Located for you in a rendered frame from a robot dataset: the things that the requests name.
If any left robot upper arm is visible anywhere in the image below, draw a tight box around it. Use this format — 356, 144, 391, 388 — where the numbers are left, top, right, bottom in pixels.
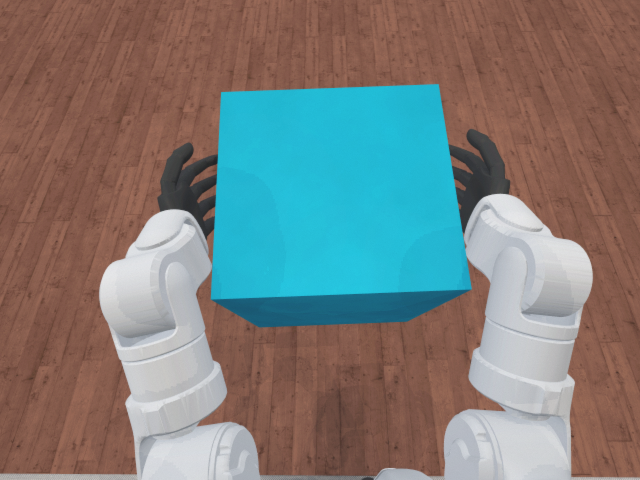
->
142, 422, 260, 480

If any left robot forearm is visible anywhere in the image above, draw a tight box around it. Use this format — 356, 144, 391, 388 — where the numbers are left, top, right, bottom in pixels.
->
99, 209, 227, 480

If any right robot forearm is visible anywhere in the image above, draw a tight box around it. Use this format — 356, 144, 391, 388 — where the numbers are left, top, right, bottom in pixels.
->
464, 194, 593, 476

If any left robot hand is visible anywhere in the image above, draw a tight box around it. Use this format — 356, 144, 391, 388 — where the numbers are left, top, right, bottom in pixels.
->
157, 143, 218, 240

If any right robot upper arm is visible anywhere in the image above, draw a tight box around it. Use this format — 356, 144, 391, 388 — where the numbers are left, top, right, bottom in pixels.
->
444, 409, 571, 480

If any carton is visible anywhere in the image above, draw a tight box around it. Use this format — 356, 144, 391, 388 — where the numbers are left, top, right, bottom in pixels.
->
211, 84, 472, 327

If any right robot hand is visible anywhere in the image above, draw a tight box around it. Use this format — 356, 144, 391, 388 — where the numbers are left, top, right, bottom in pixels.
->
448, 129, 510, 234

